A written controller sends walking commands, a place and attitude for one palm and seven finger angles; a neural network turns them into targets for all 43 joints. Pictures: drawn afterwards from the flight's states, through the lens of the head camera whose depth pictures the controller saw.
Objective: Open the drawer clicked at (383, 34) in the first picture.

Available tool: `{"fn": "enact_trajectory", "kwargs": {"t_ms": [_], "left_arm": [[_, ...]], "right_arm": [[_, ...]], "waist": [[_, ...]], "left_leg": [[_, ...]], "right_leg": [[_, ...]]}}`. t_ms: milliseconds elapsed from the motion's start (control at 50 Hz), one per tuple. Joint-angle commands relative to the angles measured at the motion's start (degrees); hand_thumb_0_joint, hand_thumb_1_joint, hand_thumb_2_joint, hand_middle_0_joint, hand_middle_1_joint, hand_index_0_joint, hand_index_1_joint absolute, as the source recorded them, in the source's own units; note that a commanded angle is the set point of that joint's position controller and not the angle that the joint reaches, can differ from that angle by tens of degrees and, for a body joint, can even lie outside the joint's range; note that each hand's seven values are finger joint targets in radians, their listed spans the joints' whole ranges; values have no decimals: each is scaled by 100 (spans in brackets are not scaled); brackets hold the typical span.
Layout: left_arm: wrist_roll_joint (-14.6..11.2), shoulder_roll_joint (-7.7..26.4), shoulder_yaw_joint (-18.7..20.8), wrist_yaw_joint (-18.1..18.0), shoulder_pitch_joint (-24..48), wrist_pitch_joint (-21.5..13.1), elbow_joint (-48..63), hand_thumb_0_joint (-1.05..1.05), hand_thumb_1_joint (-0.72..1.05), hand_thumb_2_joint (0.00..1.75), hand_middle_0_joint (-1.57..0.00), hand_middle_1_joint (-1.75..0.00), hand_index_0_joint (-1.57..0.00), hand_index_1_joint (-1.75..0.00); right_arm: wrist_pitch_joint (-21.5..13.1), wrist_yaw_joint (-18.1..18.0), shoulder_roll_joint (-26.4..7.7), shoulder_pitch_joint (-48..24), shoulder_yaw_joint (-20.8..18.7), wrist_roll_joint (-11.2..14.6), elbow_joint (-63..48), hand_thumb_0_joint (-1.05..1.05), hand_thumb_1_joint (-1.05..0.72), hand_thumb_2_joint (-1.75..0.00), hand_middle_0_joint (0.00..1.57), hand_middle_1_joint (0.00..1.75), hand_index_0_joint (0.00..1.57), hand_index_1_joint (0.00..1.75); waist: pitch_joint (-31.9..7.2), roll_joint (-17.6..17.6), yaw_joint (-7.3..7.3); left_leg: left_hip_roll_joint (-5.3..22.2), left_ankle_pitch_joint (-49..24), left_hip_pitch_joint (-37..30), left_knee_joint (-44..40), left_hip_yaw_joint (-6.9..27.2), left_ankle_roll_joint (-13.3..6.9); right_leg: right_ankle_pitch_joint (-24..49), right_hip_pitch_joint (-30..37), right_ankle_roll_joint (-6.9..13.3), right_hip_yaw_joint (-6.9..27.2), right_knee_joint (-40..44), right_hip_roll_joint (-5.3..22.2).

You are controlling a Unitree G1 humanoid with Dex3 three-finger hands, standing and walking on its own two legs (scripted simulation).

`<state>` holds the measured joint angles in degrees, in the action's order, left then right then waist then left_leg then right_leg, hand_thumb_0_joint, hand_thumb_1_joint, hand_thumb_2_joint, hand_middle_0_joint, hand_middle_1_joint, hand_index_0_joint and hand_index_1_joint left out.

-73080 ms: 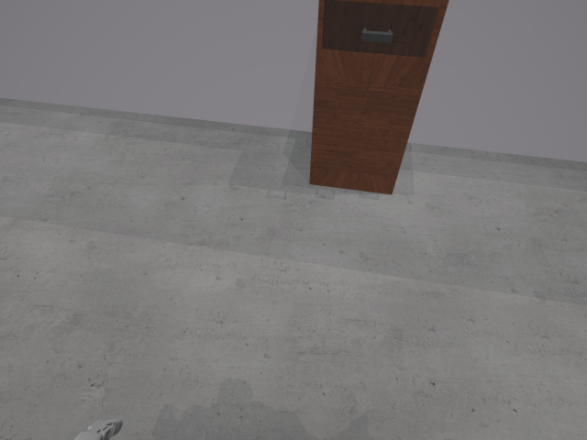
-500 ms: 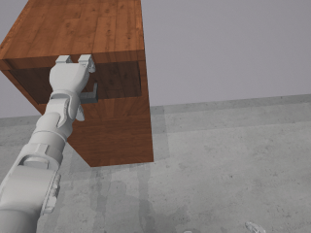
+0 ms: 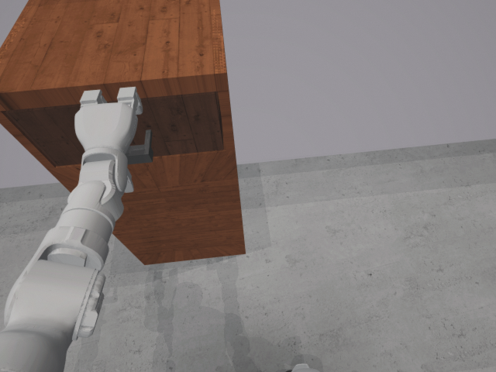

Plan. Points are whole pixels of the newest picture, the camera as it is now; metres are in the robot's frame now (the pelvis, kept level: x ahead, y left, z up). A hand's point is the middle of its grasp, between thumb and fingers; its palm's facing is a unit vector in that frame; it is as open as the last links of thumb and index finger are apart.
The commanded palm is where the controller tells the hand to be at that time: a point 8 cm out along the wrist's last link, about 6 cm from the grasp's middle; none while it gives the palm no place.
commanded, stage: lower the fingers behind the handle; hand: left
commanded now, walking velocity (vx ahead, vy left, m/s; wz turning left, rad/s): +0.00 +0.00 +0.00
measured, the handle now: (125, 146) +0.52 +0.23 +0.02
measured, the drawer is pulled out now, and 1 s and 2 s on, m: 0.00 0.00 0.00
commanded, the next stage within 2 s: lift the fingers back up to retry in 1.38 s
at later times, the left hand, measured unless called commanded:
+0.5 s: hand (129, 167) +0.46 +0.21 +0.02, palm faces +0.02 +0.02 -1.00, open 13.9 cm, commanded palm +0.44 +0.22 +0.08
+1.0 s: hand (126, 171) +0.46 +0.22 +0.02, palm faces +0.00 +0.00 -1.00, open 14.5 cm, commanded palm +0.44 +0.22 +0.05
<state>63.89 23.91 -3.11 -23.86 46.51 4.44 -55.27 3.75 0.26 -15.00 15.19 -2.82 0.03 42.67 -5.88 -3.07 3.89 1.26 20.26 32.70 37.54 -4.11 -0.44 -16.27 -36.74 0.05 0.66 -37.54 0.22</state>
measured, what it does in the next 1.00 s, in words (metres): stands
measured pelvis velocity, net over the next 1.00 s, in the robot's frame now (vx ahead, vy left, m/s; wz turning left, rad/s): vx -0.01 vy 0.00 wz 0.01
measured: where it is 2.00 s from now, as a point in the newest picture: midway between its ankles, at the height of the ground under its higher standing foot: outside the picture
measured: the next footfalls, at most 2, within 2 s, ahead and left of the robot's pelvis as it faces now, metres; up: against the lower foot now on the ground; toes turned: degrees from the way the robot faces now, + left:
none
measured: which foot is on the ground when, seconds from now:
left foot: down 0.00-1.00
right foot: down 0.00-1.00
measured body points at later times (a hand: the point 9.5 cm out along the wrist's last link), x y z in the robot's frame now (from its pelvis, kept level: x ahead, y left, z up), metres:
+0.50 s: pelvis -0.01 +0.00 -0.01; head +0.09 -0.01 +0.43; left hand +0.46 +0.21 +0.08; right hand +0.04 -0.28 -0.14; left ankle -0.03 +0.11 -0.72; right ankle +0.01 -0.12 -0.72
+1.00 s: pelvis -0.01 +0.00 -0.01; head +0.08 -0.01 +0.43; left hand +0.46 +0.22 +0.07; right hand +0.02 -0.28 -0.15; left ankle -0.03 +0.11 -0.72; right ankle +0.01 -0.12 -0.72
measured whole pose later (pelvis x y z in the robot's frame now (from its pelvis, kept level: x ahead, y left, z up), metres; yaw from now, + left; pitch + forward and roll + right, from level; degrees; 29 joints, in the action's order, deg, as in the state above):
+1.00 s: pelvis -0.01 +0.00 -0.01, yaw +1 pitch +19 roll +0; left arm 63.1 25.2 -4.0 -21.9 45.7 -1.3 -59.5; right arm 2.7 -1.1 -15.3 19.4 -3.1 0.0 42.4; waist -8.1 -1.8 4.7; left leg 1.7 22.2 40.7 44.3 -2.8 -0.5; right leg -17.8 -43.7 0.2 -0.5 -42.8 0.0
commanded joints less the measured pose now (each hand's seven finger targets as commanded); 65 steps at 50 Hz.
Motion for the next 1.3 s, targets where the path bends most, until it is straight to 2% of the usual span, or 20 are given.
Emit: {"fn": "enact_trajectory", "kwargs": {"t_ms": [0,80,100,160,220,240,260,300,420,480,560,700,800,860,920,960,1020,1060,1220,1280], "left_arm": [[-316,808,-245,430,2246,1029,370,0,-50,30,-30,-120,-30,-120],[-616,918,-376,1389,2641,321,747,0,-50,30,-30,-120,-30,-120],[-589,942,-418,1511,2792,-43,1096,0,-50,30,-30,-120,-30,-120],[-312,1421,50,1443,2486,-986,1607,0,-50,30,-30,-120,-30,-120],[-297,693,-319,1097,2072,-1231,1215,0,-50,30,-30,-120,-30,-120],[-295,1054,124,915,1702,-1224,1051,0,-50,30,-30,-120,-30,-120],[-243,1139,200,732,1637,-1154,863,0,-50,30,-30,-120,-30,-120],[-215,1322,384,381,1977,-970,771,0,-50,30,-30,-120,-30,-120],[89,1669,475,-234,2846,-361,813,0,-50,30,-30,-120,-30,-120],[23,1465,268,-123,2772,-18,427,0,-50,30,-30,-120,-30,-120],[-147,1426,186,230,2425,94,-35,0,-50,30,-30,-120,-30,-120],[-205,1225,88,702,1630,-352,-148,0,-50,30,-30,-120,-30,-120],[-128,1254,161,624,1412,-631,63,0,-50,30,-30,-120,-30,-120],[-72,946,-56,440,1446,-638,125,0,-50,30,-30,-120,-30,-120],[4,1196,100,255,1662,-513,19,0,-50,30,-30,-120,-30,-120],[1,1053,5,179,1631,-372,-132,0,-50,30,-30,-120,-30,-120],[37,1398,195,113,1939,-201,-82,0,-50,30,-30,-120,-30,-120],[-5,1084,-34,138,1961,-85,-127,0,-50,30,-30,-120,-30,-120],[-126,1290,49,436,1781,-38,-304,0,-50,30,-30,-120,-30,-120],[-119,1043,-97,502,1721,-170,-156,0,-50,30,-30,-120,-30,-120]], "right_arm": [[16,-90,-855,327,-310,135,-522,0,-90,-90,20,30,20,30],[-12,-415,-930,344,-261,137,-580,0,-90,-90,20,30,20,30],[-57,-473,-912,374,-260,102,-598,0,-90,-90,20,30,20,30],[-164,-569,-789,595,-261,-17,-584,0,-90,-90,20,30,20,30],[-232,-429,-664,757,-282,-21,-536,0,-90,-90,20,30,20,30],[-229,-372,-726,776,-319,0,-518,0,-90,-90,20,30,20,30],[-227,-332,-747,745,-288,-4,-533,0,-90,-90,20,30,20,30],[-234,-247,-764,802,-301,4,-501,0,-90,-90,20,30,20,30],[-251,-147,-790,812,-348,-48,-395,0,-90,-90,20,30,20,30],[-212,-156,-794,795,-326,-15,-378,0,-90,-90,20,30,20,30],[-182,-227,-837,824,-282,2,-355,0,-90,-90,20,30,20,30],[-191,-302,-871,889,-257,13,-465,0,-90,-90,20,30,20,30],[-202,-284,-865,977,-290,4,-476,0,-90,-90,20,30,20,30],[-241,-244,-814,1016,-324,-7,-460,0,-90,-90,20,30,20,30],[-226,-219,-867,1052,-326,-20,-374,0,-90,-90,20,30,20,30],[-232,-199,-854,1038,-327,-12,-357,0,-90,-90,20,30,20,30],[-191,-195,-883,1046,-325,-29,-336,0,-90,-90,20,30,20,30],[-176,-188,-837,1004,-318,-11,-388,0,-90,-90,20,30,20,30],[-102,-268,-875,882,-220,11,-520,0,-90,-90,20,30,20,30],[-129,-279,-841,899,-238,23,-583,0,-90,-90,20,30,20,30]], "waist": [[-2789,635,118],[-2081,1103,428],[-2013,863,440],[-2158,187,190],[-1775,-44,205],[-1782,116,85],[-1720,114,45],[-1838,296,90],[-2703,-95,191],[-2725,5,241],[-2553,272,249],[-1946,610,196],[-1954,571,159],[-1920,340,198],[-1945,360,239],[-1877,362,275],[-2243,176,237],[-2255,183,277],[-2000,394,224],[-1965,405,251]], "left_leg": [[-199,-2495,-1174,-353,-5,-91],[-262,-1726,-1121,-421,126,-256],[-256,-1705,-1200,-409,162,-257],[-287,-1976,-1322,-207,205,-226],[-252,-2051,-1171,-74,262,-114],[-227,-1994,-1058,-37,271,-83],[-246,-1958,-853,-26,240,-78],[-246,-1836,-619,-24,245,-72],[-269,-2001,-708,127,181,-94],[-270,-1914,-693,96,143,-95],[-262,-1813,-534,45,110,-138],[-244,-1533,-190,44,91,-169],[-232,-1497,-82,176,96,-150],[-226,-1466,-136,238,89,-136],[-215,-1441,-13,309,137,-128],[-224,-1368,20,331,128,-126],[-225,-1496,-76,349,152,-117],[-228,-1519,-168,341,148,-109],[-230,-1284,25,253,153,-134],[-203,-1274,-79,248,163,-132]], "right_leg": [[2415,2026,84,-219,380,-258],[2008,1760,-15,-184,605,-182],[1908,1633,15,-147,624,-164],[1898,1372,107,-99,377,-179],[1644,884,164,-211,260,-212],[1580,841,181,-215,206,-242],[1566,832,181,-203,188,-229],[1503,927,172,-199,164,-228],[1776,1121,140,-119,3,-242],[1800,1201,115,-125,42,-258],[1875,1336,81,-115,116,-238],[1693,1143,97,-102,168,-227],[1622,970,121,-82,43,-223],[1466,678,131,-111,2,-235],[1382,545,137,-111,-82,-235],[1304,456,137,-134,-79,-236],[1359,565,142,-124,-162,-231],[1354,545,137,-158,-138,-253],[1237,660,113,-147,-84,-227],[1172,540,119,-171,-75,-241]]}}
